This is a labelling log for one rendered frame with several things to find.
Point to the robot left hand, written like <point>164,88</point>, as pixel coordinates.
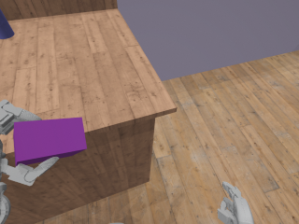
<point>22,173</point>

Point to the sponge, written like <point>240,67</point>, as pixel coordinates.
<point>39,140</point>

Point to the robot left forearm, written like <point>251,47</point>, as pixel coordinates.
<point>5,205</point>

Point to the robot right hand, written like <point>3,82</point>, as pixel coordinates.
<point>238,209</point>

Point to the table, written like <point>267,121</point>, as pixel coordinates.
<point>79,59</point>

